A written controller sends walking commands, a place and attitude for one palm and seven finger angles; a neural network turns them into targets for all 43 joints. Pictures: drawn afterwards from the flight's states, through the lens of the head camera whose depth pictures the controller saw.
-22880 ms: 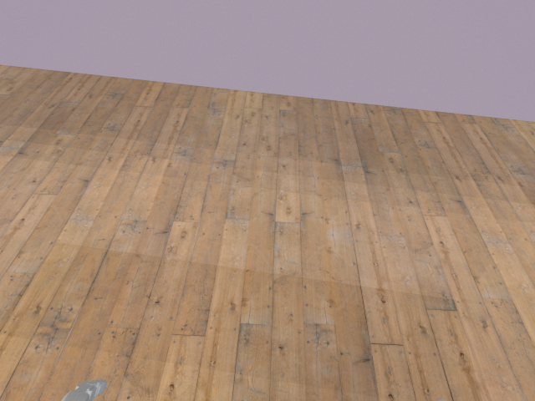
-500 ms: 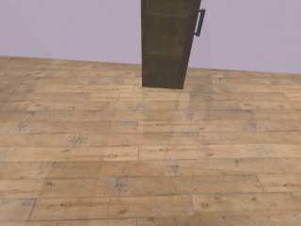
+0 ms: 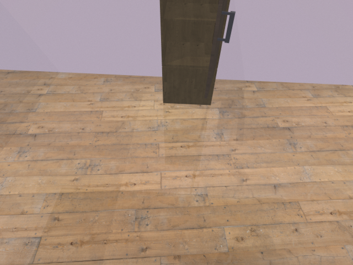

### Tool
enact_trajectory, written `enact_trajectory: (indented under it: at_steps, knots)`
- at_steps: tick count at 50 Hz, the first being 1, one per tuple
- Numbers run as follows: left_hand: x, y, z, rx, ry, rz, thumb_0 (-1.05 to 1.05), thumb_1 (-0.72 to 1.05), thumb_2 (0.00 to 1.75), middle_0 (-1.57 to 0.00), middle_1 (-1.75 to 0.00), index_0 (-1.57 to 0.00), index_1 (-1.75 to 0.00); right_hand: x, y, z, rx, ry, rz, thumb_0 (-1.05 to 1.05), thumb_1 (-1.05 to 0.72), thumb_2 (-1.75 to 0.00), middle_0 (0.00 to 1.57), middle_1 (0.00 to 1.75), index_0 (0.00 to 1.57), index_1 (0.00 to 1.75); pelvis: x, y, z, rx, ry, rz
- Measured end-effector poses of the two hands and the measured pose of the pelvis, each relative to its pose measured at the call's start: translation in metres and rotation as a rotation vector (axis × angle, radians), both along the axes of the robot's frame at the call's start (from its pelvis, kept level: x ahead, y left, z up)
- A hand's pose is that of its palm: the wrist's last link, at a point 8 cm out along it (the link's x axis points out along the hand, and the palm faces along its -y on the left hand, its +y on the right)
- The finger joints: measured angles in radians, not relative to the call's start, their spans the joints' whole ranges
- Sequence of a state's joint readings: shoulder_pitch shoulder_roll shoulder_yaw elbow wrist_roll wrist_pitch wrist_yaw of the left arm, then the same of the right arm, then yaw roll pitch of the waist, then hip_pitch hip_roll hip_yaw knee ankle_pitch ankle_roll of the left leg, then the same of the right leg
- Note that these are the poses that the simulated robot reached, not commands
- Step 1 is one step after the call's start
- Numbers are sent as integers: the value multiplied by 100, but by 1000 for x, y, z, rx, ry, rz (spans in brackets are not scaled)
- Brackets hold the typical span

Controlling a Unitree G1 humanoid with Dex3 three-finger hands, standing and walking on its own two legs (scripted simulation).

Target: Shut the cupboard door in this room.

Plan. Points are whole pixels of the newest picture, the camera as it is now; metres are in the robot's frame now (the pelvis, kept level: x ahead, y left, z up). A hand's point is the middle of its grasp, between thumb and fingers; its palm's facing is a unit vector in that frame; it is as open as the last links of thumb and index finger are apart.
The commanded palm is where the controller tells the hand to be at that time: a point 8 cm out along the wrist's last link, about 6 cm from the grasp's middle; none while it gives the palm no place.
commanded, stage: look at it before walking up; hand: left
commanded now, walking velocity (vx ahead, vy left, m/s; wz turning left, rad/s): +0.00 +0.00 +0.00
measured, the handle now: (225, 27) +1.16 -0.19 +0.04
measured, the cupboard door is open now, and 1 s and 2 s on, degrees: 77 77 77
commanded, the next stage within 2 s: walk around to get in front in 0.36 s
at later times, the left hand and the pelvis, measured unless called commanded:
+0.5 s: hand out of the picture -0.05 +0.15 -0.18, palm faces +0.03 -0.99 -0.16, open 7.4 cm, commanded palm none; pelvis -0.02 +0.00 +0.00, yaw +0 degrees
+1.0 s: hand out of the picture +0.05 +0.13 -0.18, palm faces -0.16 -0.95 -0.28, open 7.4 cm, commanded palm none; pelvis -0.02 -0.06 -0.02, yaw -14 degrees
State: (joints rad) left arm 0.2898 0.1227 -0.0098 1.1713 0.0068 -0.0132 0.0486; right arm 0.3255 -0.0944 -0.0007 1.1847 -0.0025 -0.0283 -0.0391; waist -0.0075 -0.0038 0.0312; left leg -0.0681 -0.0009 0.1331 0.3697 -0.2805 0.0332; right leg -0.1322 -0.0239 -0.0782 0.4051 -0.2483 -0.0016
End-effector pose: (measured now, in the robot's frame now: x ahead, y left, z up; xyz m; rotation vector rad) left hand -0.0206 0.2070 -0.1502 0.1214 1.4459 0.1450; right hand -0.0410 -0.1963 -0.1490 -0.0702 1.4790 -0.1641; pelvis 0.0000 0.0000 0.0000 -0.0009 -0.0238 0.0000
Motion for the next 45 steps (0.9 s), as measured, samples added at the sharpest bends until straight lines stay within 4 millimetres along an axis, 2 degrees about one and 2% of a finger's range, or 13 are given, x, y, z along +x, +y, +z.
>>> enact_trajectory:
  at_steps: [18,30,37,42,45]
  knots:
    - [-27,-9,-1,-27,24,10,0,90,90,-20,-30,-20,-29,1,-10,4,-24,-38,14,0,-91,-90,19,30,20,30,-15,0,1,0,-5,1]
    - [-26,2,-1,-3,36,-7,0,90,90,-20,-30,-20,-29,-3,-14,0,-33,-41,-12,0,-91,-90,20,30,20,30,-22,0,-2,3,2,-32]
    - [-6,8,-3,38,55,-73,0,90,90,-20,-30,-20,-29,-6,-29,-14,-35,-63,-92,0,-91,-90,20,30,20,30,-29,-10,-12,34,13,-112]
    - [31,0,4,87,-5,-129,0,90,90,-20,-30,-20,-29,-3,-55,-25,-26,-86,-140,0,-91,-90,20,30,20,30,-24,-28,-17,30,19,-168]
    - [54,-10,0,113,-71,-173,0,90,90,-20,-30,-20,-29,3,-77,-36,-27,-104,-165,1,-91,-90,20,30,20,30,-22,-45,-27,27,28,-200]
